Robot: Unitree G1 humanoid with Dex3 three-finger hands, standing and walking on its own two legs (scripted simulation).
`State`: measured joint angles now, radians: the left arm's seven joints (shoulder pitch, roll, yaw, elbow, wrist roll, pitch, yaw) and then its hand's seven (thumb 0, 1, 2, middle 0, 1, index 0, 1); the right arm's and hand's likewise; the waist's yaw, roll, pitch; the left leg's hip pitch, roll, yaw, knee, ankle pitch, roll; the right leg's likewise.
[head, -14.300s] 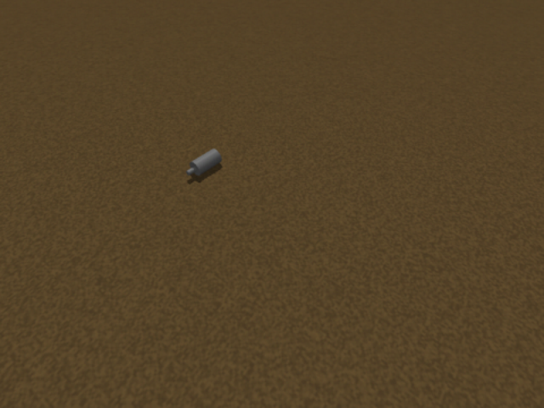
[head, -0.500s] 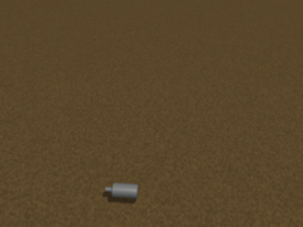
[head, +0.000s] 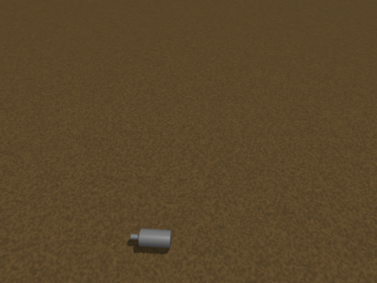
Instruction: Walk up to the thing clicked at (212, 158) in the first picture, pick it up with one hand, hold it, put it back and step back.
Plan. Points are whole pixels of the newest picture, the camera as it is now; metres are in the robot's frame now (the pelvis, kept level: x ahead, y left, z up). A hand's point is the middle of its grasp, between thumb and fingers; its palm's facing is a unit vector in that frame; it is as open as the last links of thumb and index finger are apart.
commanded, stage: stand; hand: left
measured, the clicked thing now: (150, 237) +0.48 +0.18 -0.74
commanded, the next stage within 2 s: walk up in 0.80 s
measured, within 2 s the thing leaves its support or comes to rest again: neither
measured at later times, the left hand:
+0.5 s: hand out of the picture +0.08 +0.26 -0.15, palm faces -0.03 -0.93 -0.35, open 7.4 cm
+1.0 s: hand out of the picture +0.08 +0.26 -0.16, palm faces -0.04 -0.93 -0.37, open 7.4 cm
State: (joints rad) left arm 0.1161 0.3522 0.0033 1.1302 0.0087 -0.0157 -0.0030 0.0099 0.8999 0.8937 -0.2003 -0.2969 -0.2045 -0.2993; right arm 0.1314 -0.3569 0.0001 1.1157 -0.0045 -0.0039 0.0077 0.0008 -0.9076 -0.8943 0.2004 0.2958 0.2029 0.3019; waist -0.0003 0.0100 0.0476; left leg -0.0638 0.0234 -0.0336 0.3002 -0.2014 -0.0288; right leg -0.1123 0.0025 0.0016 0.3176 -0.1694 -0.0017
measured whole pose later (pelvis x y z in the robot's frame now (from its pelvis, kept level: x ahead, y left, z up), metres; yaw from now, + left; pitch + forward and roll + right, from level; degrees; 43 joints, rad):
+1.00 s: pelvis +0.01 -0.04 -0.01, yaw -2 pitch -1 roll +1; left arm 0.18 0.47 0.12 0.95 0.05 0.08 -0.08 0.01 0.90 0.89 -0.20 -0.30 -0.20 -0.30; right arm 0.27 -0.37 -0.08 1.01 -0.04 -0.05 -0.05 0.00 -0.90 -0.89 0.21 0.30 0.21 0.30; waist 0.01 -0.07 0.09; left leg -0.12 0.07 -0.01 0.42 -0.29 -0.04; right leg -0.38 -0.01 0.11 0.90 -0.45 -0.02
